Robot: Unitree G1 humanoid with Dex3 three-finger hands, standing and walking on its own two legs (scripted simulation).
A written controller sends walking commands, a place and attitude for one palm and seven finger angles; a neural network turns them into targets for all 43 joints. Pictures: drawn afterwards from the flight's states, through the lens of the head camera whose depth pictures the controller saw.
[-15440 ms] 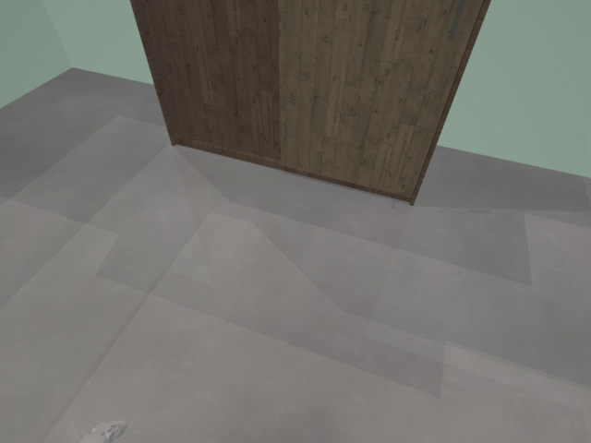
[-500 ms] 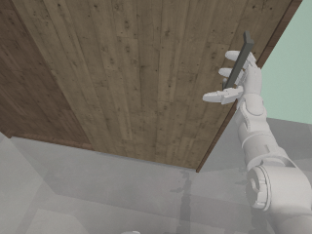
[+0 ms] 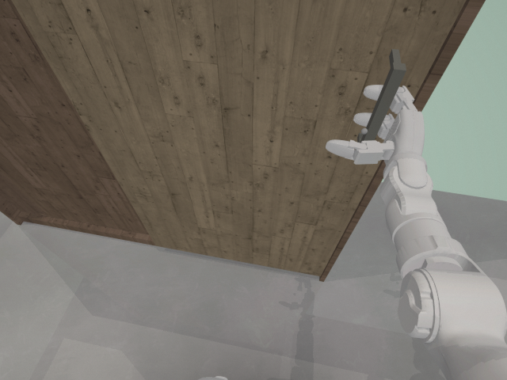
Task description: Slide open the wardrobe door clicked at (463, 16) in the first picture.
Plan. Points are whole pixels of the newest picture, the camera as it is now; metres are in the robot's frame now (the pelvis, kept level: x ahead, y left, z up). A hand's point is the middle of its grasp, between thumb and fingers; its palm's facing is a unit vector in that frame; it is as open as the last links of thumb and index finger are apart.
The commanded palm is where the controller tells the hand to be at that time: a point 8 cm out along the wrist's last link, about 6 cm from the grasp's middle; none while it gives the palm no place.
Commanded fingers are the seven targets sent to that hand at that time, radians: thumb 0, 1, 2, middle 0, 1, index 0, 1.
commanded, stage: grip the handle and tug to test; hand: right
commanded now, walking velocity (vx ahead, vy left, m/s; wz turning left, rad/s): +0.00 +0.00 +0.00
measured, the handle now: (376, 111) +0.53 -0.10 +0.13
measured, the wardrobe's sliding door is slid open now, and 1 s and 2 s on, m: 0.00 0.00 0.00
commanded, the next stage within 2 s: tug the door sideways, standing still in 1.16 s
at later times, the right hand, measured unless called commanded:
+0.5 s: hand (360, 129) +0.49 -0.08 +0.13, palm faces +0.01 +1.00 +0.00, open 5.0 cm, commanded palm +0.46 -0.13 +0.13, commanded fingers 0.00 -0.90 -0.90 0.45 1.40 0.45 1.40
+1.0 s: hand (359, 130) +0.49 -0.08 +0.13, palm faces +0.02 +1.00 +0.01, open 5.0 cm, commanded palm +0.44 -0.13 +0.13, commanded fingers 0.00 -0.90 -0.90 0.45 1.40 0.45 1.40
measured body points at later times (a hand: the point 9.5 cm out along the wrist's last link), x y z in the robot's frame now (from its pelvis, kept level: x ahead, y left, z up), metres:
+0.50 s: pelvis +0.00 +0.00 +0.00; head +0.06 +0.00 +0.44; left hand +0.02 +0.26 -0.13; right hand +0.48 -0.13 +0.13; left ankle -0.01 +0.09 -0.72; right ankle +0.01 -0.09 -0.72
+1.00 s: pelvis +0.01 +0.01 +0.00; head +0.06 +0.02 +0.45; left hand +0.03 +0.27 -0.12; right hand +0.48 -0.13 +0.13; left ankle -0.01 +0.09 -0.72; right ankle +0.01 -0.09 -0.72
